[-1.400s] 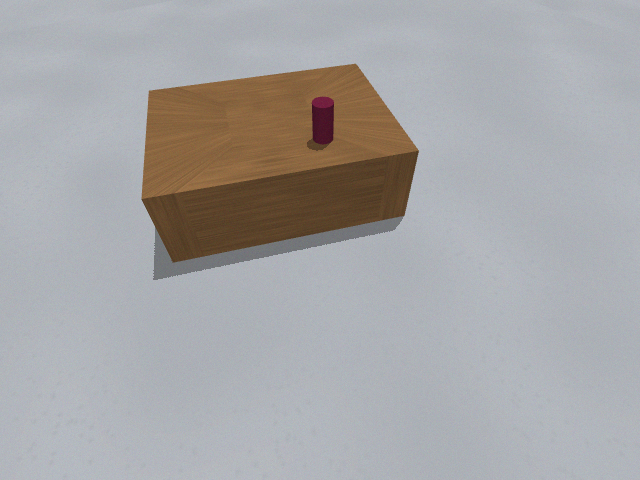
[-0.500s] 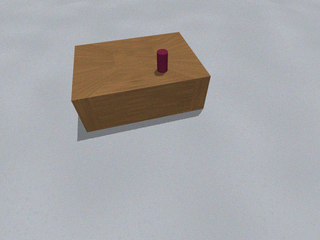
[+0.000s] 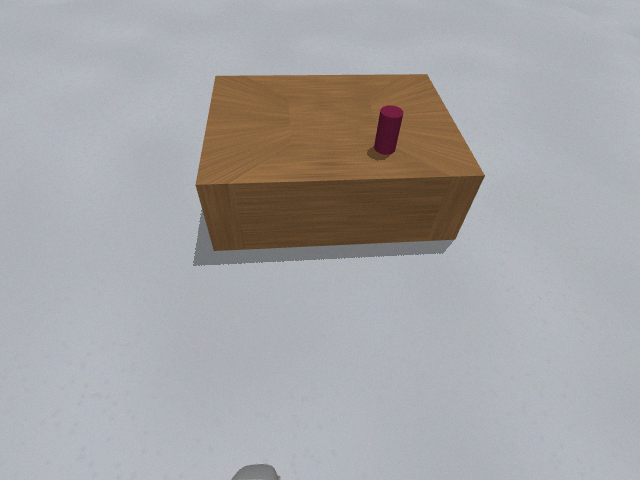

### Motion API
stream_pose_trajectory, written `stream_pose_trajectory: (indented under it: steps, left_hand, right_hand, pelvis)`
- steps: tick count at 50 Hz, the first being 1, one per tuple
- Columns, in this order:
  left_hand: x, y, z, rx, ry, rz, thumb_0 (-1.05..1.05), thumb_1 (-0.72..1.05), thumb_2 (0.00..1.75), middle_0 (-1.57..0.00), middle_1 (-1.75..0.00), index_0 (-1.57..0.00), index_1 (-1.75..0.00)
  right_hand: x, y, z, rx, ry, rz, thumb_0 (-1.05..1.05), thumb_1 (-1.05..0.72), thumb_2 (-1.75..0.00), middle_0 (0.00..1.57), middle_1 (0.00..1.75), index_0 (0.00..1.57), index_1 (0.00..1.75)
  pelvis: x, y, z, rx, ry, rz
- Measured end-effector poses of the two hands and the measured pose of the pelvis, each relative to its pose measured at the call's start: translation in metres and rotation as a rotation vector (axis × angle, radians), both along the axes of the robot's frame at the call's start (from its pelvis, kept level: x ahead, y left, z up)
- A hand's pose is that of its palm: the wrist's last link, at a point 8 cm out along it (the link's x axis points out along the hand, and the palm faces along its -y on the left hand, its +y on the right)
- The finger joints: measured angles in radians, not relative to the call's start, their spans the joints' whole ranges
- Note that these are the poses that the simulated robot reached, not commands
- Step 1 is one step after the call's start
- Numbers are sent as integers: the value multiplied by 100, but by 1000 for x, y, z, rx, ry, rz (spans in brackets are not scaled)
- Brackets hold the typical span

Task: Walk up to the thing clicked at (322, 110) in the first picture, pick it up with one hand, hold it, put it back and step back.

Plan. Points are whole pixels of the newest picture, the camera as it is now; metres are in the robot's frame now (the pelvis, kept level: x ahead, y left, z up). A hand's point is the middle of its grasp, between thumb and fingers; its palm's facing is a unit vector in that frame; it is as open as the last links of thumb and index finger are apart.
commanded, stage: walk up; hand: right
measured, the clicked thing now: (388, 130) +1.30 -0.16 -0.33
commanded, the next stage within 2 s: none
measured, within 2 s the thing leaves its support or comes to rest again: neither
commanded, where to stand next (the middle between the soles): +0.78 -0.04 m, yaw +10 degrees
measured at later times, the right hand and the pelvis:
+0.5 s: hand (511, 429) +0.24 -0.27 -0.15, palm faces -0.09 +0.93 -0.36, open 7.4 cm; pelvis +0.22 +0.00 -0.01, yaw +5 degrees
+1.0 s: hand (472, 250) +0.57 -0.26 -0.13, palm faces -0.19 +0.88 -0.43, open 7.4 cm; pelvis +0.43 -0.01 -0.02, yaw +9 degrees
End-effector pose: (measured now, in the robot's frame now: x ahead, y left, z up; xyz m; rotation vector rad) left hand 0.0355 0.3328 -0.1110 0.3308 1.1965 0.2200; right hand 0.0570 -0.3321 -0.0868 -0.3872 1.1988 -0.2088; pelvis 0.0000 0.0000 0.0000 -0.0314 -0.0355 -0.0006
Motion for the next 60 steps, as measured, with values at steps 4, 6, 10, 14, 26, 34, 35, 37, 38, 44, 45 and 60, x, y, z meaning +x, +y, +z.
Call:
stream_pose_trajectory:
  steps: [4,6,10,14,26,34,35,37,38,44,45,60]
  left_hand:
    - [18,32,-21,12,44,17,1,91,90,-20,-30,-20,-30]
    - [36,35,-22,4,49,14,1,91,90,-20,-30,-20,-30]
    - [80,32,-12,-27,-11,-4,1,91,90,-20,-30,-20,-30]
    - [120,27,-1,-47,-46,-14,1,91,90,-20,-30,-20,-30]
    - [271,-9,14,5,-138,-14,1,91,90,-20,-30,-20,-30]
    - [316,-45,29,-3,-186,31,1,91,90,-20,-30,-20,-30]
    - [317,-47,29,-5,-172,37,1,91,90,-20,-30,-20,-30]
    - [317,-48,27,-8,-142,50,1,91,90,-20,-30,-20,-30]
    - [318,-48,25,-10,-128,58,1,91,90,-20,-30,-20,-30]
    - [322,-37,5,-31,-41,121,1,91,90,-20,-30,-20,-30]
    - [324,-34,0,-35,-26,129,1,91,90,-20,-30,-20,-30]
    - [458,-37,-1,-42,-17,73,1,91,90,-20,-30,-20,-30]
  right_hand:
    - [34,11,-4,-58,-66,9,1,-90,-90,20,30,21,30]
    - [41,21,-3,-54,-76,-4,1,-90,-90,20,30,20,30]
    - [53,39,2,-30,-48,1,1,-90,-90,20,30,21,30]
    - [73,50,2,2,-22,14,1,-90,-90,21,30,21,30]
    - [191,15,-33,42,19,51,1,-90,-90,21,30,21,30]
    - [320,-3,-22,46,-61,140,1,-90,-90,21,30,21,30]
    - [335,-3,-19,46,-75,152,1,-90,-90,21,30,21,30]
    - [363,-3,-13,45,-92,174,1,-90,-90,20,30,20,30]
    - [375,-3,-10,42,-94,184,1,-90,-90,20,30,20,30]
    - [449,9,-1,12,-99,243,1,-90,-90,20,30,20,30]
    - [462,13,-1,7,-109,251,1,-90,-90,20,30,20,30]
    - [542,0,6,-3,-155,201,1,-90,-90,21,30,21,30]
  pelvis:
    - [29,24,-19,29,-13,11]
    - [41,29,-18,33,-15,28]
    - [69,34,-6,47,-20,43]
    - [102,35,1,52,-18,57]
    - [226,-2,-14,44,1,92]
    - [291,-22,0,47,-14,120]
    - [300,-23,1,44,-12,122]
    - [316,-25,3,37,-8,128]
    - [324,-25,3,33,-6,132]
    - [377,-21,-2,17,0,152]
    - [387,-18,-5,16,-1,154]
    - [494,-26,-4,53,-15,136]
